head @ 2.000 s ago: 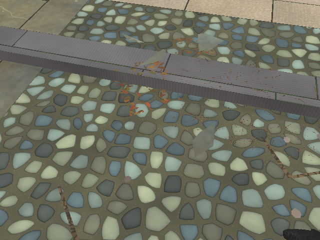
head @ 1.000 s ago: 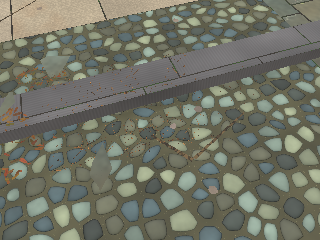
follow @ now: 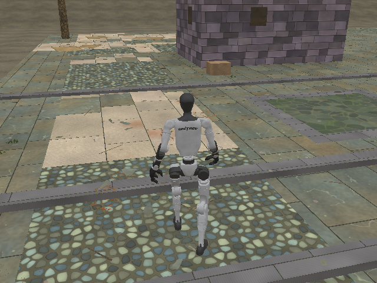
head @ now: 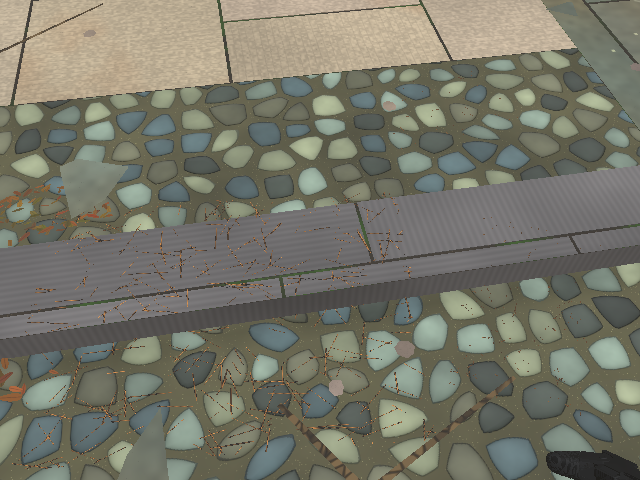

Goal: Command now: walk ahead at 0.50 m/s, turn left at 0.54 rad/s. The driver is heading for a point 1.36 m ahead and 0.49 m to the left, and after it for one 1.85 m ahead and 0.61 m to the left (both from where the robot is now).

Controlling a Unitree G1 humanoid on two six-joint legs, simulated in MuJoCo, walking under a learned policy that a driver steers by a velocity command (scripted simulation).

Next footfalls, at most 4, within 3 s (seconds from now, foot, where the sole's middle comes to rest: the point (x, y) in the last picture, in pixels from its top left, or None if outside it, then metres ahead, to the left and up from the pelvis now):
0.02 left None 0.19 0.09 -0.76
0.50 right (381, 461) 0.49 -0.07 -0.76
1.02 left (218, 395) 0.61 0.28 -0.76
1.54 right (224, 233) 0.99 0.32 -0.68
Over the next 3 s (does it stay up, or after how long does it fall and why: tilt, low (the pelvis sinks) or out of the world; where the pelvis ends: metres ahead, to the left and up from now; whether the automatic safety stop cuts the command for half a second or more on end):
stays up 1.56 0.47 0.10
